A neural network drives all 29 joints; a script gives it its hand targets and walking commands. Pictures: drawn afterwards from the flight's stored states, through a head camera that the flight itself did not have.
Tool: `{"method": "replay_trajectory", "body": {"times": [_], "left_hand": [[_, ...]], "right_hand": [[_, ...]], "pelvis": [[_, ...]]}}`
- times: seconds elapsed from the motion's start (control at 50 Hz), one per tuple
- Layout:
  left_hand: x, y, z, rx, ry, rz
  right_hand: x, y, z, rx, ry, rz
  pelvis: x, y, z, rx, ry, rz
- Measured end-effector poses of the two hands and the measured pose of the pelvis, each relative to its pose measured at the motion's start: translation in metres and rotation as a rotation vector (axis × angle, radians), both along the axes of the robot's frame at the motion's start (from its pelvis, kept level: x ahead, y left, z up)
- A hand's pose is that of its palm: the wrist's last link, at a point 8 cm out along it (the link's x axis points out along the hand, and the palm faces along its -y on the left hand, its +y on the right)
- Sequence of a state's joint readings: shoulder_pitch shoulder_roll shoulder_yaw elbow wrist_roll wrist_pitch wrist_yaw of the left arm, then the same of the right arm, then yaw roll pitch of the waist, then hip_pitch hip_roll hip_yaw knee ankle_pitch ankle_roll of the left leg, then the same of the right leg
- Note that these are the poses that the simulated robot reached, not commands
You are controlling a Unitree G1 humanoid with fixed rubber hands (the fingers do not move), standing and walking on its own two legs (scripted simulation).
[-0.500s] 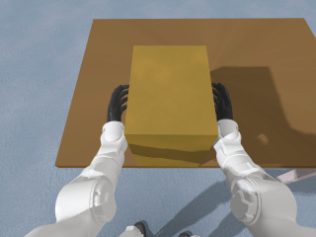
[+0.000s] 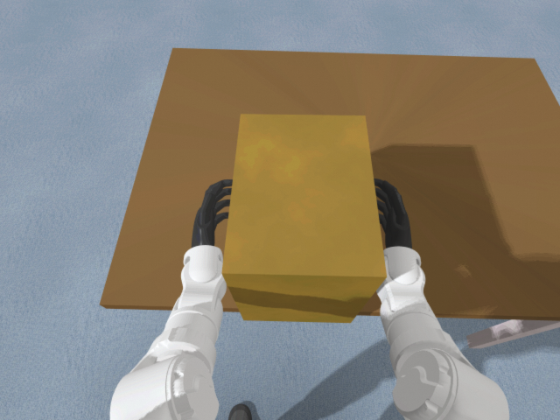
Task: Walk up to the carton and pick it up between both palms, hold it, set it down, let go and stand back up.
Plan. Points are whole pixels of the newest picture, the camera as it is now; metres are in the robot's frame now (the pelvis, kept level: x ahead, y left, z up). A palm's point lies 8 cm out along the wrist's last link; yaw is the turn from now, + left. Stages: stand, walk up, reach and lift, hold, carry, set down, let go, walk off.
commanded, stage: reach and lift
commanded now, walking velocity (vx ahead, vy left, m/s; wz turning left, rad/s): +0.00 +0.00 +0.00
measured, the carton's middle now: (299, 226) +0.42 +0.01 -0.05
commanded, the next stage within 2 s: none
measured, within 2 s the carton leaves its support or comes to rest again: leaves its support in 1.66 s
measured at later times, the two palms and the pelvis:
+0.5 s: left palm (207, 235) +0.38 +0.15 -0.01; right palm (395, 236) +0.40 -0.13 -0.01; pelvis +0.00 +0.00 +0.00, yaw +0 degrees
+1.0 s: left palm (208, 235) +0.38 +0.15 -0.01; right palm (395, 236) +0.40 -0.13 -0.01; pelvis +0.00 +0.00 +0.00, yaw +1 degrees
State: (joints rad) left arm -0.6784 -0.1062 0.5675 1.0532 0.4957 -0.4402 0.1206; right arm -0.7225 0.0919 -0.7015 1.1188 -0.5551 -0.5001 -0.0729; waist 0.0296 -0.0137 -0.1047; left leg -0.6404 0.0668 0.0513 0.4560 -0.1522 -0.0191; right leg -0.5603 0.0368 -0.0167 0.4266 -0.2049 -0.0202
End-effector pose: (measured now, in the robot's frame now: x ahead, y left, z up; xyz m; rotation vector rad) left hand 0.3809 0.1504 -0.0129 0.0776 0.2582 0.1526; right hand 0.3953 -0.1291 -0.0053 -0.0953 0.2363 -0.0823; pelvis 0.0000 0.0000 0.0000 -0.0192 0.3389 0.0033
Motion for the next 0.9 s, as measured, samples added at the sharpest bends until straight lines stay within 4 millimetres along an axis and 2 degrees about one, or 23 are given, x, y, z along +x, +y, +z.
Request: {"method": "replay_trajectory", "body": {"times": [0.9], "left_hand": [[-0.0006, -0.0020, -0.0015, -0.002, 0.000, 0.006]], "right_hand": [[-0.0001, -0.0017, -0.0021, -0.003, -0.006, 0.004]], "pelvis": [[0.0007, -0.0037, 0.0024, 0.003, 0.019, 0.014]]}}
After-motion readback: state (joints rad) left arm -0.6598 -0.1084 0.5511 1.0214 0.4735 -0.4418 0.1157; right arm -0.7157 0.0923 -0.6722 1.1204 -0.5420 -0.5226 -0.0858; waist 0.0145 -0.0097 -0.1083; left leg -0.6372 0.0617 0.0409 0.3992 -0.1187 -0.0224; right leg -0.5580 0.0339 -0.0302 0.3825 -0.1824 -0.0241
